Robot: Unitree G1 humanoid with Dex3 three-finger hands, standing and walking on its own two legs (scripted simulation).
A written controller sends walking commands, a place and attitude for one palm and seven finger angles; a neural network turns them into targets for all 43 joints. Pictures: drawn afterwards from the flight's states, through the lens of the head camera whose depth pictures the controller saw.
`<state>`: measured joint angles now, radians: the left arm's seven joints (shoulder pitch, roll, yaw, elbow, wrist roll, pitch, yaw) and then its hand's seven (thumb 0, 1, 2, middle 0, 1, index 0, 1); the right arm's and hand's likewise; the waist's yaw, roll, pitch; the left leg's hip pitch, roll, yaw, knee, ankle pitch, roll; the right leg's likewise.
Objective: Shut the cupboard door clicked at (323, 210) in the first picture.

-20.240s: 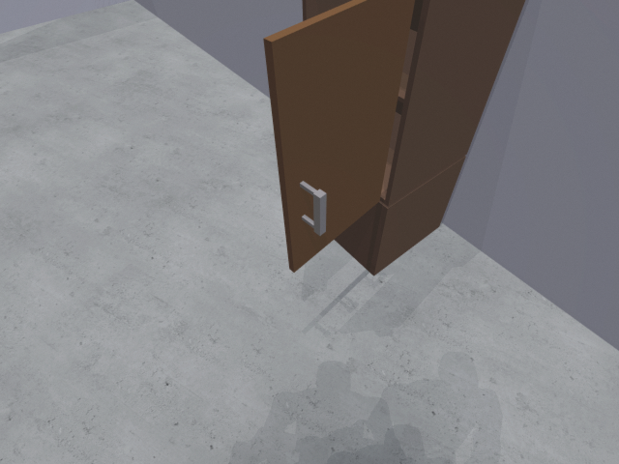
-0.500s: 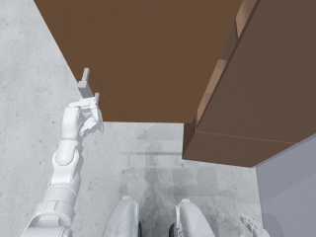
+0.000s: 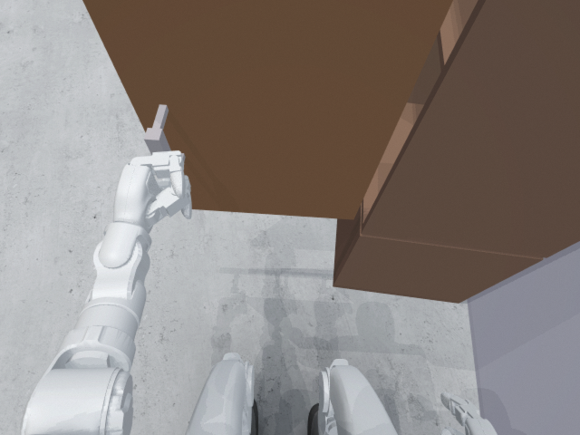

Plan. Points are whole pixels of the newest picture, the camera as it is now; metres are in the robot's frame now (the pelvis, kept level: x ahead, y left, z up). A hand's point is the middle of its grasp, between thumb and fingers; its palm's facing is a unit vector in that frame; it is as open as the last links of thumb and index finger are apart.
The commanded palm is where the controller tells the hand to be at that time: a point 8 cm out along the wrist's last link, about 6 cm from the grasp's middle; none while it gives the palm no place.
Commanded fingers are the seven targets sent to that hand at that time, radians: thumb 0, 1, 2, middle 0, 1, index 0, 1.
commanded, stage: push the door shut along its arc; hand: left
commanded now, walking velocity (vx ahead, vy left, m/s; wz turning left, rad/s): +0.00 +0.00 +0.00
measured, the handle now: (169, 150) +0.50 +0.18 +0.03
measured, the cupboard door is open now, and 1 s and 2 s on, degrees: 94 75 65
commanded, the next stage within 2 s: pull the fist back off the door in 1.42 s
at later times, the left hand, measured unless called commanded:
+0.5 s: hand (209, 150) +0.51 +0.13 +0.02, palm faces -0.24 -0.97 -0.06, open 3.1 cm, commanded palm +0.51 +0.15 +0.03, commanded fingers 0.00 0.90 0.90 -1.30 -1.50 -1.30 -1.50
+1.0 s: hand (239, 120) +0.56 +0.08 +0.03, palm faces -0.37 -0.93 -0.04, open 3.1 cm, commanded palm +0.57 +0.11 +0.03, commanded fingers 0.00 0.90 0.90 -1.30 -1.50 -1.30 -1.50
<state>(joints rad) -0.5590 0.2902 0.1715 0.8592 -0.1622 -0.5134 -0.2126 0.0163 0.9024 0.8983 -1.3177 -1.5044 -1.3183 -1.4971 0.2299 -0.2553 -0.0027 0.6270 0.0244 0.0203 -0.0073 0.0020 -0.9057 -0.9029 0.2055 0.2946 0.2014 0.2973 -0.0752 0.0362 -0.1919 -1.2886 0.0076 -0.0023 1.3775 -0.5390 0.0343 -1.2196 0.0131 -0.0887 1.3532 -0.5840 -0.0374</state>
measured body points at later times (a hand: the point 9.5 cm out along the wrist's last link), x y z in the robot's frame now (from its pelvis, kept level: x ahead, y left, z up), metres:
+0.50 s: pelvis -0.01 +0.01 -0.02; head +0.15 +0.04 +0.40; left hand +0.52 +0.18 +0.03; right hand +0.00 -0.26 -0.13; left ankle +0.05 +0.10 -0.60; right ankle +0.03 -0.10 -0.60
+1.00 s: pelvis -0.01 +0.01 -0.03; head +0.18 +0.03 +0.37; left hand +0.57 +0.13 +0.04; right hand -0.02 -0.26 -0.14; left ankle +0.05 +0.10 -0.60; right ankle +0.03 -0.10 -0.60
